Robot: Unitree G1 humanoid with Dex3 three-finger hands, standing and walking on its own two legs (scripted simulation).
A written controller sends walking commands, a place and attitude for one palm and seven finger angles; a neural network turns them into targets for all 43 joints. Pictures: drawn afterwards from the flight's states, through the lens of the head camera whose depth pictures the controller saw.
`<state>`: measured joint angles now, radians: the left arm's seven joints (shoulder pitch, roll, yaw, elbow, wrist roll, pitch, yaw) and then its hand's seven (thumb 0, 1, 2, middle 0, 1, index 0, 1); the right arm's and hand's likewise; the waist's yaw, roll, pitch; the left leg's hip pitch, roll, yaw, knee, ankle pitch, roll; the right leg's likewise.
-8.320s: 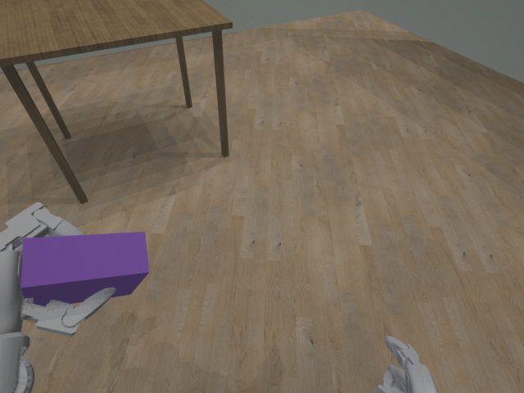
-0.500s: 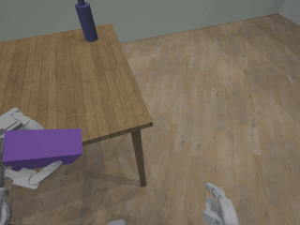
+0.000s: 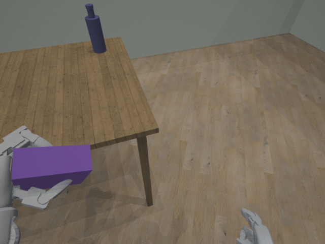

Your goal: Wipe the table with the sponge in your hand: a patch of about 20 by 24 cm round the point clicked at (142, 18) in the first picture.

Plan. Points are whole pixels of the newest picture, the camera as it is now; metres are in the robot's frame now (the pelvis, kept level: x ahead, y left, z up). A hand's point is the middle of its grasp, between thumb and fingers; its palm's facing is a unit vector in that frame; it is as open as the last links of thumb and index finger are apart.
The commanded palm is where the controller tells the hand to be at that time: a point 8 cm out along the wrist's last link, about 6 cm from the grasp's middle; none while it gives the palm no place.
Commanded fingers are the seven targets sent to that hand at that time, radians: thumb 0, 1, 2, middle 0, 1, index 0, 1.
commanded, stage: come to a stop and stand still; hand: left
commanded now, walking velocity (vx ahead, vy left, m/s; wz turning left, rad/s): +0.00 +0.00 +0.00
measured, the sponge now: (63, 167) +0.22 +0.21 +0.15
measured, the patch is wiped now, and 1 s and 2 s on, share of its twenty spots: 0.00 0.00 0.00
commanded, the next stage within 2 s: look again from close up in 0.42 s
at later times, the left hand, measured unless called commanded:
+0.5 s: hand (38, 170) +0.21 +0.25 +0.16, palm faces +0.37 -0.83 -0.41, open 9.3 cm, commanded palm +0.15 +0.29 +0.18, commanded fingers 0.00 0.10 1.30 -1.20 -1.60 -1.20 -1.60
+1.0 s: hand (16, 140) +0.26 +0.31 +0.17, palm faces +0.41 -0.86 -0.32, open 9.3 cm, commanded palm +0.20 +0.33 +0.18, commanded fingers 0.00 0.10 1.30 -1.20 -1.60 -1.20 -1.60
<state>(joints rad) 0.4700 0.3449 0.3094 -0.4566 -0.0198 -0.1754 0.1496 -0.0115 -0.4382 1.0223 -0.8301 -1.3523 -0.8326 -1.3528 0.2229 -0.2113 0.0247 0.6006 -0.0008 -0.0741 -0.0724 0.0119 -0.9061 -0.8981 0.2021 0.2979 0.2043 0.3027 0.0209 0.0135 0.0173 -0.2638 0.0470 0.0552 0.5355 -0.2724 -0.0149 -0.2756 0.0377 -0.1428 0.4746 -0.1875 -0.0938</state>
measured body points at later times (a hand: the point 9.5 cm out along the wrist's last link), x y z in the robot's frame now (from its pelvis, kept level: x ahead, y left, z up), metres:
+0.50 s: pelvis -0.01 +0.01 +0.00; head +0.00 +0.01 +0.45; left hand +0.18 +0.29 +0.18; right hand +0.13 -0.22 -0.09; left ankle +0.02 +0.13 -0.73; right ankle +0.05 -0.06 -0.73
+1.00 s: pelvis +0.03 +0.06 +0.00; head +0.05 +0.09 +0.45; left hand +0.23 +0.35 +0.19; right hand +0.21 -0.15 -0.06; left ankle +0.01 +0.13 -0.73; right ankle +0.05 -0.06 -0.73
